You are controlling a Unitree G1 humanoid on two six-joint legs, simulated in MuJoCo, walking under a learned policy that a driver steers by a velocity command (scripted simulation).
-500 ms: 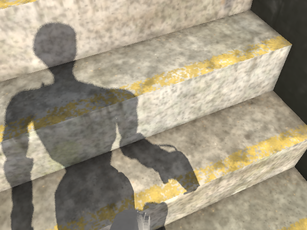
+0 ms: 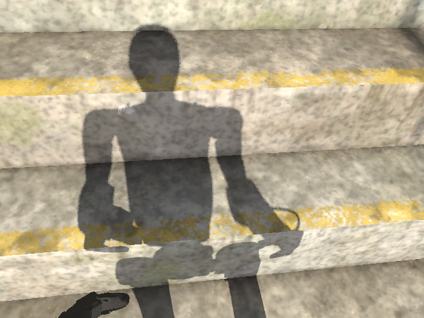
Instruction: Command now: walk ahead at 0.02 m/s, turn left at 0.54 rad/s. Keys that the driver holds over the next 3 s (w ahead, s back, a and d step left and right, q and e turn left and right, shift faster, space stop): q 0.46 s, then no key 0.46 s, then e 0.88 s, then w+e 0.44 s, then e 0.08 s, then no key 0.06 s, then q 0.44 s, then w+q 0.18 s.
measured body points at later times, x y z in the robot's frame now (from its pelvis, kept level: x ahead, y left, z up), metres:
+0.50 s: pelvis +0.03 -0.03 +0.02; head +0.06 -0.03 +0.47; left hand +0.08 +0.23 -0.08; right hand +0.29 -0.20 -0.07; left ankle -0.05 +0.09 -0.49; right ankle +0.10 -0.13 -0.68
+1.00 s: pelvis -0.03 +0.12 -0.10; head +0.00 +0.14 +0.35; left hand +0.05 +0.40 -0.18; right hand +0.19 -0.04 -0.22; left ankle -0.20 +0.18 -0.83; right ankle +0.03 -0.07 -0.68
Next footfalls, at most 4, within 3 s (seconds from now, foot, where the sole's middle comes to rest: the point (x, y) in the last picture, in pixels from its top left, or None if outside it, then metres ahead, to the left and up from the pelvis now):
0.26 right None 0.14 -0.12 -0.72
0.76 left None -0.07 0.21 -0.70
0.94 left None -0.19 0.18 -0.89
0.94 right None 0.07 -0.06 -0.72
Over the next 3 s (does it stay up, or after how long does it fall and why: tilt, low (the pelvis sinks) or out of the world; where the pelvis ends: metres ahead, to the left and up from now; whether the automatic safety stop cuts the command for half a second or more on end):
stays up -0.27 0.16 -0.16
